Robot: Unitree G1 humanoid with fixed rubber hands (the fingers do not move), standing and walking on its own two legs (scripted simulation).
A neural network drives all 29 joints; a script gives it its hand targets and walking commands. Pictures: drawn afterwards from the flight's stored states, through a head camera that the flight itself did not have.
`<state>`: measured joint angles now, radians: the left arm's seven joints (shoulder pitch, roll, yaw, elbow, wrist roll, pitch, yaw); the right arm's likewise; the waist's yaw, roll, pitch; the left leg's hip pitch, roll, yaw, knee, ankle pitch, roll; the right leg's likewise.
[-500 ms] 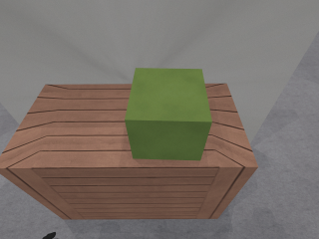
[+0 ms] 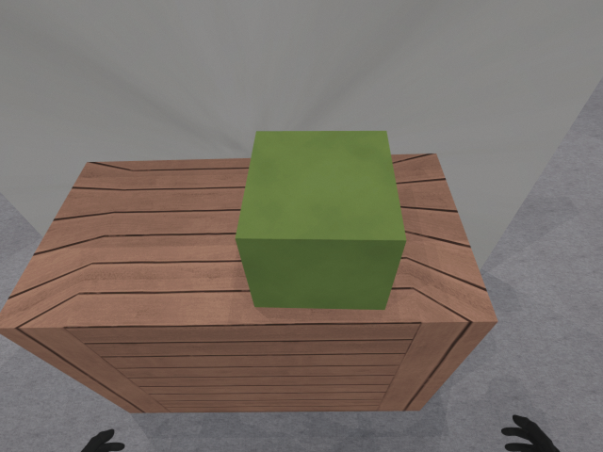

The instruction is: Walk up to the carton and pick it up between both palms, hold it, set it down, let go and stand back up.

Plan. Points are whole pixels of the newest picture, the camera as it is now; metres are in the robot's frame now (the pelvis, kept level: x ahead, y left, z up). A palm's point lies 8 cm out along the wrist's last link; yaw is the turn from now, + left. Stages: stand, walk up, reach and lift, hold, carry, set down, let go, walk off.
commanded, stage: walk up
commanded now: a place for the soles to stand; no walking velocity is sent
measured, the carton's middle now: (320, 219) +0.50 +0.00 -0.04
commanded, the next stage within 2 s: reach and lift in 0.62 s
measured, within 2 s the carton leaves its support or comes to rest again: neither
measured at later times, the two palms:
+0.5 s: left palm out of the picture +0.07 +0.31 -0.11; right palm out of the picture +0.07 -0.30 -0.11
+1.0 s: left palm (134, 401) +0.21 +0.27 -0.09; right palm out of the picture +0.15 -0.29 -0.08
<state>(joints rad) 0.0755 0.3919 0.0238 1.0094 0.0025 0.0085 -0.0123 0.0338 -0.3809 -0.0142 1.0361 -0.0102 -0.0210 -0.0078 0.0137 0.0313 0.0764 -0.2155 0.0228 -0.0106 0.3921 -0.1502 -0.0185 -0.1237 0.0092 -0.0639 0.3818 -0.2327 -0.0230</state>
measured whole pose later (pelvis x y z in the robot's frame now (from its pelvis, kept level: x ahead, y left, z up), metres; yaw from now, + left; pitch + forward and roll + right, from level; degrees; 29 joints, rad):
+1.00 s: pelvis +0.01 +0.01 -0.01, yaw -3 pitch -4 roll -1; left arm 0.06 0.30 0.09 0.40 0.12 0.52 0.00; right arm 0.06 -0.32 -0.08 0.84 0.03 -0.07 0.10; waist 0.00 -0.06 0.13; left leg -0.22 0.06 0.06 0.56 -0.27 -0.02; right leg -0.14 0.01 -0.03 0.52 -0.32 -0.01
